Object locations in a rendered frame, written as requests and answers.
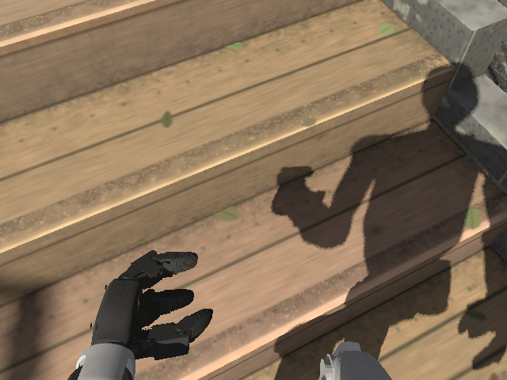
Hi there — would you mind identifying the right robot shin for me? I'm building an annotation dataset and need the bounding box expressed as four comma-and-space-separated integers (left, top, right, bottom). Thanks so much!
334, 341, 361, 356

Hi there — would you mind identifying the robot right thigh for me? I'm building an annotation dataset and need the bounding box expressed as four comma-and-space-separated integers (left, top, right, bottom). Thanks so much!
320, 351, 392, 380

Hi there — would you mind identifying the robot left hand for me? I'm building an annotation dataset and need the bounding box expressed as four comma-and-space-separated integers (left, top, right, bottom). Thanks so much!
90, 250, 213, 360

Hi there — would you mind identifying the robot left forearm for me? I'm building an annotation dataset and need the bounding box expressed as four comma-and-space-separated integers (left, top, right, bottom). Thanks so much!
67, 343, 135, 380

